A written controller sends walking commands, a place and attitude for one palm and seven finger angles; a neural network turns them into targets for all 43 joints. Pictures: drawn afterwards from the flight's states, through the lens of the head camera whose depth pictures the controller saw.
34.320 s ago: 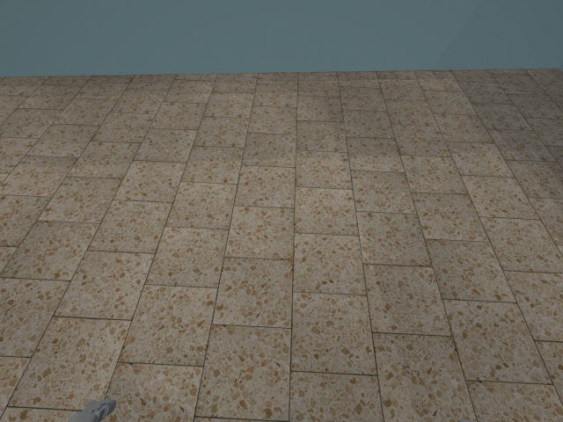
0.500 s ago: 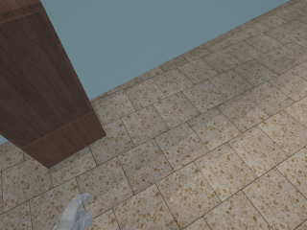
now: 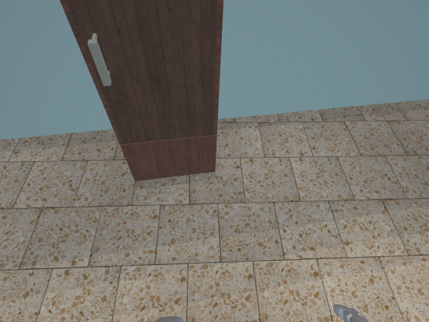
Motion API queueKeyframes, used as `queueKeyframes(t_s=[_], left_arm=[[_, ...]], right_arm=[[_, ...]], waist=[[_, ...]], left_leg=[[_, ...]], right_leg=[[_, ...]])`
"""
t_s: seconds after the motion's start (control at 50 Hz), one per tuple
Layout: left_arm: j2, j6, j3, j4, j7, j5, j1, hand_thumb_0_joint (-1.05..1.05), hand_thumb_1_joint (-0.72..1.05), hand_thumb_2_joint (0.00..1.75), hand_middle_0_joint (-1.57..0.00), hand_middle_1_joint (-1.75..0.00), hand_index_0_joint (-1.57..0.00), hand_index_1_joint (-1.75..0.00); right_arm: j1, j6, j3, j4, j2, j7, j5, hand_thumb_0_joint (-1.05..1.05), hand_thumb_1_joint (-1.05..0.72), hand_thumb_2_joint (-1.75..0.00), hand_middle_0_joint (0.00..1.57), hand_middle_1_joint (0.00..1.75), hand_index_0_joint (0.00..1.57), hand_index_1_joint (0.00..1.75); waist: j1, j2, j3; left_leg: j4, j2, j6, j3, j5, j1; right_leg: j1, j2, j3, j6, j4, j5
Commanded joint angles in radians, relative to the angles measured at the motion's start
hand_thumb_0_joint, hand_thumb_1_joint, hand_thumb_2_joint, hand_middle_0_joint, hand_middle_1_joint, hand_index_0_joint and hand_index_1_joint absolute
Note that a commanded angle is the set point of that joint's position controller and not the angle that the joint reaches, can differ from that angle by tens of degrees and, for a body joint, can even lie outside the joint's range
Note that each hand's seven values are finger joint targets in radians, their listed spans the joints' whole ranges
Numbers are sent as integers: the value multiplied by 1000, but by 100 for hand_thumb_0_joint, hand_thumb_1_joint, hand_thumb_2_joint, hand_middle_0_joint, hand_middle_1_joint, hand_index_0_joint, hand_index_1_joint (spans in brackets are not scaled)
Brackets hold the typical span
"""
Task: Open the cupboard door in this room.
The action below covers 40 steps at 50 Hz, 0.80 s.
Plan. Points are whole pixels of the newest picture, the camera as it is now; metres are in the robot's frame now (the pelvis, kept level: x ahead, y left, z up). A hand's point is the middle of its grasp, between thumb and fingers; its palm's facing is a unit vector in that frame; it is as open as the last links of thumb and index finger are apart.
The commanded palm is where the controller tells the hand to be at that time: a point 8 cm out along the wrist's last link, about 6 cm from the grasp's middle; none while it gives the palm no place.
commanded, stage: turn to face it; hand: left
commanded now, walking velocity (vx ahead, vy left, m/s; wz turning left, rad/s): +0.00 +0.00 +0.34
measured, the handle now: (101, 60) +0.78 +0.44 +0.00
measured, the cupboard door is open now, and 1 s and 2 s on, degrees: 0 0 0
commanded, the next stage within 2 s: take the last steps up to it in 0.28 s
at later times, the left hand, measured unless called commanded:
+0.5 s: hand out of the picture +0.05 +0.23 -0.15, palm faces +0.14 -0.97 -0.21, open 7.4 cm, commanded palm none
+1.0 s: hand out of the picture -0.05 +0.14 -0.14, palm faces +0.32 -0.92 -0.21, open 7.3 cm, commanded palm none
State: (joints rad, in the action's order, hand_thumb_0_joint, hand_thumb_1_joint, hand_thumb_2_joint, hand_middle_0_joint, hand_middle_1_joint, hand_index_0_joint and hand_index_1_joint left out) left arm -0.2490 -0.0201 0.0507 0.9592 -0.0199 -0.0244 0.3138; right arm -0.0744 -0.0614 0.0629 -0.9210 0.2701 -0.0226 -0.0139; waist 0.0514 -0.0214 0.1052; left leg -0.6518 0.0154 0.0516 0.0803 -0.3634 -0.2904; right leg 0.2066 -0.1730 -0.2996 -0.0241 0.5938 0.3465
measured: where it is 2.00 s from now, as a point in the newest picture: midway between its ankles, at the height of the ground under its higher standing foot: (193, 283)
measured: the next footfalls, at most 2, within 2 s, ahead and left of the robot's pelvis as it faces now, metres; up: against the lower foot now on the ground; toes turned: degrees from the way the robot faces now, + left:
left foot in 0.02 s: +0.04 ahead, +0.11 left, +0.00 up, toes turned +5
right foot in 0.64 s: +0.04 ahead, -0.10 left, +0.00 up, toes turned +6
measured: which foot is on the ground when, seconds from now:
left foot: up 0.00-0.00, down 0.02-0.64, up 0.66-1.00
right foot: down 0.00-0.02, up 0.04-0.62, down 0.64-1.00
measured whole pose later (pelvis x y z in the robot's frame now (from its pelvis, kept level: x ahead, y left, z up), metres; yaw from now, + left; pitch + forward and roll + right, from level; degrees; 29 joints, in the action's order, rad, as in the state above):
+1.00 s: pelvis +0.09 +0.01 +0.01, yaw +13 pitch -1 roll +1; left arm -0.09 0.07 0.01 1.15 -0.03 -0.02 0.51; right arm -0.25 -0.03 0.07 -1.07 0.21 -0.02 -0.03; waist 0.03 0.05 0.04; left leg -0.95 0.08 0.03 0.03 -0.15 -0.60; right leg -0.07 -0.03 -0.12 0.01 0.26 0.32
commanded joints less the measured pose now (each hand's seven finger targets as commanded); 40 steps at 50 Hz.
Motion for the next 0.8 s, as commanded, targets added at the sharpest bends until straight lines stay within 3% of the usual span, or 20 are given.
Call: queueKeyframes(t_s=[0.0, 0.02, 0.04, 0.06, 0.1, 0.18, 0.26, 0.36, 0.46, 0.5, 0.56, 0.58, 0.6, 0.62, 0.64, 0.66, 0.68, 0.7, 0.74, 0.78], left_arm=[[-86, 9, 19, -109, 2, 16, -39, 0, 90, 90, -20, -30, -20, -30], [-102, -7, 15, -115, -8, 10, -85, 0, 90, 90, -20, -30, -20, -30], [-106, -15, 17, -100, -11, 6, -95, 0, 90, 90, -20, -30, -20, -30], [-103, -16, 19, -83, -9, 7, -104, 0, 90, 90, -20, -30, -20, -30], [-111, -17, 24, -51, 2, 7, -92, 0, 90, 90, -20, -30, -20, -30], [-99, -19, 22, -19, 4, 6, -52, 0, 90, 90, -20, -30, -20, -30], [-98, -19, 21, -25, -1, 6, -83, 0, 90, 90, -20, -30, -20, -30], [-71, -17, 13, -41, -3, 9, -151, 0, 90, 90, -20, -30, -20, -30], [-34, 0, -1, -54, 13, 4, -199, 0, 90, 90, -20, -30, -20, -30], [-17, 12, -4, -49, 19, 3, -191, 0, 90, 90, -20, -30, -20, -30], [-4, 30, -7, -8, 22, 8, -110, 0, 90, 90, -20, -30, -20, -30], [-5, 38, -4, 21, 19, 9, -52, 0, 90, 90, -20, -30, -20, -30], [-42, 47, 5, 46, 11, 3, 14, 0, 90, 90, -20, -30, -20, -30], [-119, 50, 22, 62, 1, -9, 88, 0, 90, 90, -20, -30, -20, -30], [-147, 46, 25, 60, -4, 2, 115, 0, 90, 90, -20, -30, -20, -30], [-129, 47, 24, 53, -7, 5, 77, 0, 90, 90, -20, -30, -20, -30], [-92, 59, 24, 56, -9, 9, 48, 0, 90, 90, -20, -30, -20, -30], [-52, 66, 13, 59, -8, 10, 33, 0, 90, 90, -20, -30, -20, -30], [-1, 83, 2, 71, -5, 14, 57, 0, 90, 90, -20, -30, -20, -30], [10, 93, -5, 86, -5, 16, 91, 0, 90, 90, -20, -30, -20, -30]], right_arm=[[-192, 46, 60, 34, 260, 13, -2, 0, -90, -90, 20, 30, 20, 30], [-226, 35, 58, 10, 269, 22, 4, 0, -90, -90, 20, 30, 20, 30], [-185, 38, 44, 11, 225, 29, 1, 0, -90, -90, 20, 30, 20, 30], [-128, 40, 40, 29, 205, 39, -2, 0, -90, -90, 20, 30, 20, 30], [-65, 44, 22, 41, 157, 44, -4, 0, -90, -90, 20, 30, 20, 30], [-88, 58, 15, 31, 132, 44, 4, 0, -90, -90, 20, 30, 20, 30], [-137, 63, 16, 10, 113, 45, 4, 0, -90, -90, 20, 30, 20, 30], [-191, 65, 20, -18, 91, 50, -3, 0, -90, -90, 20, 30, 20, 30], [-257, 72, 23, -53, 87, 50, -13, 0, -90, -90, 20, 30, 20, 30], [-270, 75, 24, -70, 86, 50, -15, 0, -90, -90, 20, 30, 20, 30], [-272, 79, 20, -97, 73, 47, -10, 0, -90, -90, 20, 30, 20, 30], [-260, 80, 16, -103, 55, 47, -6, 0, -90, -90, 20, 30, 20, 30], [-262, 82, 9, -106, 14, 44, -2, 0, -90, -90, 20, 30, 20, 30], [-250, 87, -4, -80, -45, 42, 6, 0, -90, -90, 20, 30, 20, 30], [-181, 81, 11, -45, 11, 33, -11, 0, -90, -90, 20, 30, 20, 30], [-181, 75, 23, -46, 34, 24, -19, 0, -90, -90, 20, 30, 20, 30], [-190, 67, 25, -71, 20, 19, -21, 0, -90, -90, 20, 30, 20, 30], [-220, 64, 27, -94, 8, 15, -21, 0, -90, -90, 20, 30, 20, 30], [-260, 62, 23, -119, -27, 8, -19, 0, -90, -90, 20, 30, 20, 30], [-266, 59, 22, -124, -44, 5, -16, 0, -90, -90, 20, 30, 20, 30]], waist=[[-128, 331, -235], [-139, 244, -239], [-120, 221, -203], [-104, 253, -170], [-70, 190, -103], [-50, 128, -110], [-56, 151, -103], [-73, 145, -101], [-98, 149, -97], [-97, 156, -102], [-55, 132, -109], [-26, 105, -101], [0, 1, -93], [27, -238, -61], [46, -212, 34], [14, -140, 66], [-2, -178, 110], [-29, -136, 127], [-47, -84, 101], [-49, -79, 78]], left_leg=[[292, 381, -209, -473, 782, 410], [267, 424, -278, -418, 864, 351], [288, 371, -269, -363, 740, 297], [293, 325, -260, -361, 668, 256], [309, 255, -227, -294, 627, 189], [342, 204, -191, -249, 583, 182], [367, 204, -196, -299, 532, 194], [370, 219, -230, -375, 494, 207], [428, 221, -255, -474, 69, 174], [433, 206, -250, -482, -16, 154], [384, 156, -212, -438, -43, 55], [338, 120, -181, -397, -85, -36], [215, 54, -135, -320, -124, -184], [-31, -72, -77, -144, -161, -378], [-180, -47, -67, -127, -189, -441], [-261, -12, -63, -136, -127, -438], [-311, 11, -62, -138, -52, -417], [-353, 22, -56, -130, 22, -398], [-399, 36, -39, -104, 123, -384], [-430, 42, -25, -89, 188, -391]], right_leg=[[357, 35, 107, -63, 400, 312], [338, 34, 216, -47, 484, 353], [334, 25, 249, -41, 512, 301], [352, 26, 265, -49, 533, 245], [335, 41, 283, -53, 558, 128], [309, 62, 277, -68, 565, 24], [324, 66, 293, -80, 531, 1], [307, 79, 299, -75, 418, 51], [247, 108, 277, -42, 239, 118], [189, 125, 261, -24, 139, 125], [-12, 154, 231, -7, -89, 35], [-143, 142, 232, -2, -208, -34], [-292, 60, 330, 23, -290, 22], [-359, -163, 627, 100, -422, 255], [-214, -285, 770, 167, -517, 398], [-135, -282, 743, 174, -543, 453], [-69, -232, 714, 153, -551, 423], [-53, -185, 628, 132, -537, 318], [-88, -114, 457, 107, -497, 69], [-119, -85, 363, 88, -477, -100]])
